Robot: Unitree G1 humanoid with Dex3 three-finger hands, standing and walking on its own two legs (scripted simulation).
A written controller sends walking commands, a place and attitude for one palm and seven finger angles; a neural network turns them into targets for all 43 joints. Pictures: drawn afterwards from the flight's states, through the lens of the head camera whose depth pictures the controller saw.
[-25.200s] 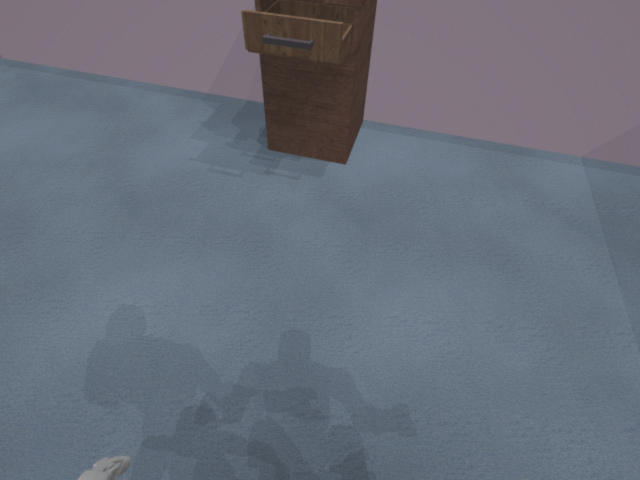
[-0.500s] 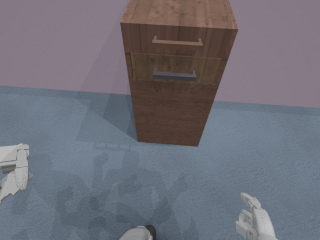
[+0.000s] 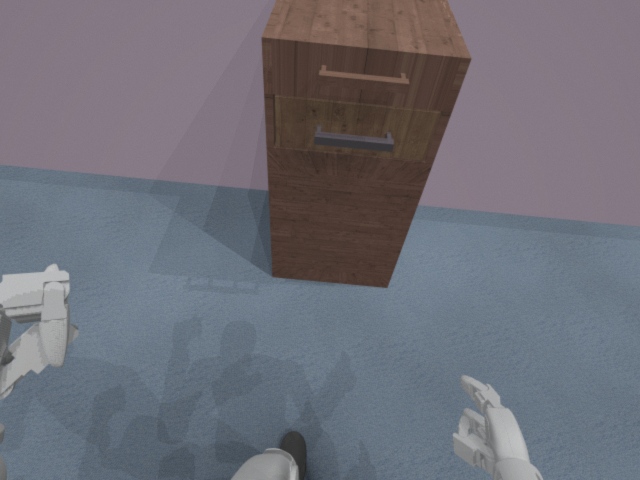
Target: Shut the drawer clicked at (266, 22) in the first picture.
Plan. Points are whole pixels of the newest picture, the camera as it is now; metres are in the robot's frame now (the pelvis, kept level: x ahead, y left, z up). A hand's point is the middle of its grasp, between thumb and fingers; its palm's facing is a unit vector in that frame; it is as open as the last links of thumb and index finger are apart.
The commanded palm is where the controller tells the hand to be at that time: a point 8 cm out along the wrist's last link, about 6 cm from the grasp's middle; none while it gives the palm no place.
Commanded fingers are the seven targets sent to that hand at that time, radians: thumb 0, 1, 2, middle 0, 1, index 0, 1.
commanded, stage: stop stepping back and stand still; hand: left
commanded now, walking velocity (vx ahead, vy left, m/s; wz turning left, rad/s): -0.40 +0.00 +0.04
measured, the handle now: (353, 137) +0.87 +0.02 -0.07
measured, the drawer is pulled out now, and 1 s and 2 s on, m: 0.00 0.00 0.00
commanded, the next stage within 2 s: none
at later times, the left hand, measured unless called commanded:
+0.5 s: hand out of the picture +0.07 +0.25 +0.21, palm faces +0.34 -0.86 -0.39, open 3.2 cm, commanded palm -0.01 +0.30 +0.20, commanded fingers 0.00 0.90 0.90 -1.40 -1.60 -1.40 -1.60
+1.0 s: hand out of the picture +0.05 +0.25 +0.19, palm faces +0.40 -0.81 -0.43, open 3.2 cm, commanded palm -0.01 +0.30 +0.20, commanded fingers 0.00 0.90 0.90 -1.40 -1.60 -1.40 -1.60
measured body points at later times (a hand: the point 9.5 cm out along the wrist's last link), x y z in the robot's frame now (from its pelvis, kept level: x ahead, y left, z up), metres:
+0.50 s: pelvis -0.14 +0.02 +0.03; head -0.13 +0.06 +0.47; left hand +0.04 +0.30 +0.23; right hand +0.00 -0.19 -0.05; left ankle -0.06 +0.12 -0.71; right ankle -0.13 -0.09 -0.65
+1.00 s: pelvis -0.14 +0.02 +0.01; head -0.13 +0.02 +0.46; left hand +0.03 +0.29 +0.21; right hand +0.01 -0.24 -0.07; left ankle -0.15 +0.16 -0.72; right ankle -0.20 -0.07 -0.71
